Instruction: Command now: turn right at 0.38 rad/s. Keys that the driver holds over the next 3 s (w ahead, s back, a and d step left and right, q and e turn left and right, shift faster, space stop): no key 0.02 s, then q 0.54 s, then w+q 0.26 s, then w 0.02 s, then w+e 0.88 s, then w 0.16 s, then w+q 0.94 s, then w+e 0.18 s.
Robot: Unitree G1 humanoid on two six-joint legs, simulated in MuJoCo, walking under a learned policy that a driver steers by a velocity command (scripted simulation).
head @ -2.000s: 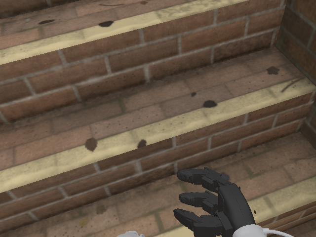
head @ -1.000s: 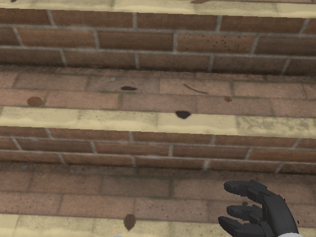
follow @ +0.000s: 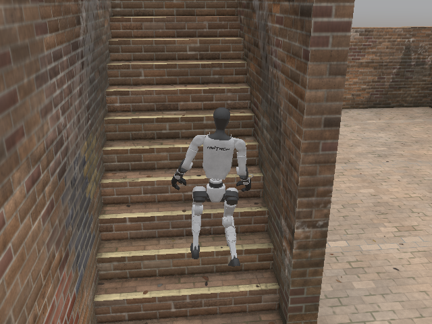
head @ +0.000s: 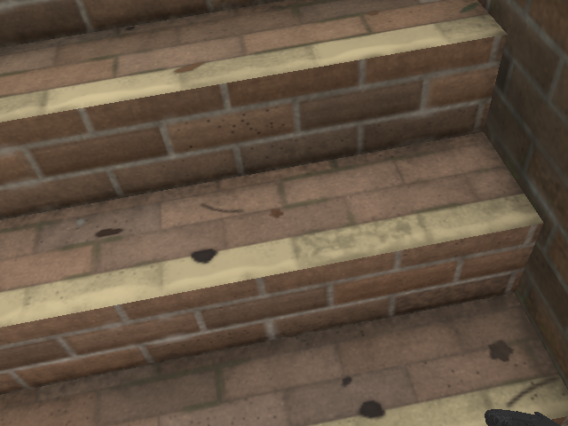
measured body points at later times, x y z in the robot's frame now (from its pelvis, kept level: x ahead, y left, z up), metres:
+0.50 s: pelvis -0.04 -0.05 -0.06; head -0.02 -0.06 +0.39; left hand +0.02 +0.22 -0.16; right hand +0.20 -0.20 -0.16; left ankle -0.08 +0.12 -0.66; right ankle -0.05 -0.12 -0.80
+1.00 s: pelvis +0.02 +0.02 -0.04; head +0.03 +0.04 +0.41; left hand +0.18 +0.22 -0.11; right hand +0.11 -0.20 -0.18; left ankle -0.08 +0.09 -0.80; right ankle +0.15 -0.06 -0.49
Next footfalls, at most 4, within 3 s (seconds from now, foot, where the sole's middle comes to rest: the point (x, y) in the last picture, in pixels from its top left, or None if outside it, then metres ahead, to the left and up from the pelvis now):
0.12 right None -0.02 -0.13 -0.84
0.68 left None -0.04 0.11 -0.84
1.06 right None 0.18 -0.03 -0.63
1.62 left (154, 425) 0.42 0.27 -0.43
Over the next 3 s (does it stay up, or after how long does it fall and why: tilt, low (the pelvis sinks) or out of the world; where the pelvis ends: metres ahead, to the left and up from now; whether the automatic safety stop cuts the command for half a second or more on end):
stays up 0.91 0.21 0.77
